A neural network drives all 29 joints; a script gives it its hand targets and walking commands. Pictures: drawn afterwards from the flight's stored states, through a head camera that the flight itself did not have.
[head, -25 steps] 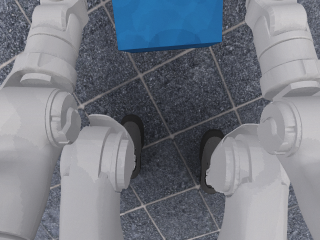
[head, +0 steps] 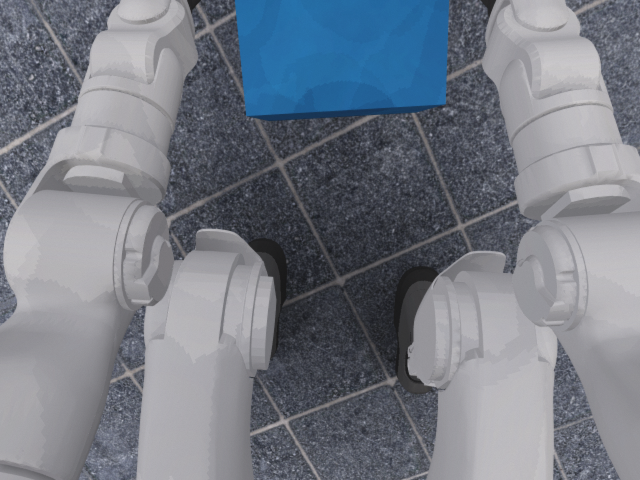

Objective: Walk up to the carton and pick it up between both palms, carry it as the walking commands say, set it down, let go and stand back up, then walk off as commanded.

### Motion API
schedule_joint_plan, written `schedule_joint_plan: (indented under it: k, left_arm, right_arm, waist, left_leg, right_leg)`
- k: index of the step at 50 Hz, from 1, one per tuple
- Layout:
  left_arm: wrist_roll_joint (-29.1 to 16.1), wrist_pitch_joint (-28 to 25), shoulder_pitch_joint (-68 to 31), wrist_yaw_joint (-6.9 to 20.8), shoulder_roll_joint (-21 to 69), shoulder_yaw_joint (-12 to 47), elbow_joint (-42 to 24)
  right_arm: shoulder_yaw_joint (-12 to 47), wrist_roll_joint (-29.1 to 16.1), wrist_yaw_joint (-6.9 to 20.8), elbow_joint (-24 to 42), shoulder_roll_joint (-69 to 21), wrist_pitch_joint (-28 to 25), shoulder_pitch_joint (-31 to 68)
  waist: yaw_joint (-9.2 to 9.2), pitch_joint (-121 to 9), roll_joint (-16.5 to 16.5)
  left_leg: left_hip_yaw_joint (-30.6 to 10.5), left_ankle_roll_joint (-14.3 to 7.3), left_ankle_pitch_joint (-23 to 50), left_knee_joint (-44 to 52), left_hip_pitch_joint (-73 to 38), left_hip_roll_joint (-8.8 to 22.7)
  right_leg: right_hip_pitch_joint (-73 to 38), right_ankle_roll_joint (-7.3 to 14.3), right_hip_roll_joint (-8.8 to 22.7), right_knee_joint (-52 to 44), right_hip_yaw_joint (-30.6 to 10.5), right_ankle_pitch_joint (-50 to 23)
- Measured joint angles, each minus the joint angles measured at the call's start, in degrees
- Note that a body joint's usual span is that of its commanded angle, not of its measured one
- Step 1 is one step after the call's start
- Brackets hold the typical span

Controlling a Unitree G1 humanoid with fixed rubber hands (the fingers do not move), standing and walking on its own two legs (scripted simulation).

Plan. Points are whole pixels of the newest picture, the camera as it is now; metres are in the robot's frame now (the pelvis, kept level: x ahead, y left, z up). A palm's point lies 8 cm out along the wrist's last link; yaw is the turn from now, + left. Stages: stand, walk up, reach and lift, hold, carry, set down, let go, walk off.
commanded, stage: reach and lift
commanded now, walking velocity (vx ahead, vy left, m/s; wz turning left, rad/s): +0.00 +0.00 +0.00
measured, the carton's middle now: (339, 4) +0.56 +0.05 -0.27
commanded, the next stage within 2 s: none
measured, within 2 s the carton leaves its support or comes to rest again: neither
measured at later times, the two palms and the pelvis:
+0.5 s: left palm out of the picture +0.54 +0.20 -0.11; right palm out of the picture +0.57 -0.10 -0.11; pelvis +0.00 +0.00 +0.03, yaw +0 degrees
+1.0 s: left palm out of the picture +0.52 +0.19 -0.03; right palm out of the picture +0.54 -0.10 -0.03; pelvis +0.00 +0.01 +0.08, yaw +0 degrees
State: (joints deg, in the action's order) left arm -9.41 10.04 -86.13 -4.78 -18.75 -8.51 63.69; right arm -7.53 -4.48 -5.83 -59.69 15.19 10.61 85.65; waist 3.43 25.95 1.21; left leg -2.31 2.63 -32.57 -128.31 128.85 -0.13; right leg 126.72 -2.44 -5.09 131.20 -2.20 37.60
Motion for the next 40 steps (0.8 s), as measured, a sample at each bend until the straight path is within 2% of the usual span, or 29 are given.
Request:
schedule_joint_plan:
  k: [5,13,28,32,40]
  left_arm:
    - [1.75,0.91,0.44,-1.01,1.43,-2.12,-1.94]
    - [5.35,3.49,1.65,-1.02,2.87,-5.66,-6.15]
    - [11.79,7.41,6.53,-1.53,7.33,-11.35,-14.71]
    - [12.54,7.81,8.00,-3.11,8.64,-11.83,-16.85]
    - [13.90,8.28,11.82,-9.66,12.07,-12.89,-20.31]
  right_arm:
    - [-1.22,0.46,-0.83,0.60,-0.04,0.88,0.30]
    - [-4.47,3.63,-1.11,1.59,-1.02,2.93,1.52]
    - [-10.59,10.01,-0.98,8.33,-5.08,5.70,-3.32]
    - [-11.11,10.45,-1.22,10.14,-6.03,5.98,-4.82]
    - [-12.04,12.19,-1.88,14.54,-9.44,6.92,-9.30]
  waist:
    - [0.19,-1.44,0.41]
    - [0.17,-4.47,1.15]
    - [0.02,-12.54,1.13]
    - [-0.11,-14.13,1.08]
    - [-0.76,-19.12,0.98]
  left_leg:
    - [-0.16,0.22,1.02,1.20,0.13,-0.25]
    - [-0.29,0.59,2.17,3.55,0.63,-0.75]
    - [-1.22,1.24,2.23,7.76,2.24,-2.83]
    - [-1.48,1.36,2.10,8.50,2.41,-3.25]
    - [-1.67,1.31,2.08,11.15,1.73,-3.96]
  right_leg:
    - [0.39,-0.22,-0.43,-1.26,-0.11,-1.35]
    - [1.19,-0.37,-0.88,-3.56,-0.38,-2.77]
    - [2.19,-0.54,-0.79,-7.96,-0.47,-2.36]
    - [2.23,-0.76,-0.98,-8.85,-0.56,-2.23]
    - [1.38,-1.41,-1.44,-11.72,-1.22,-2.24]
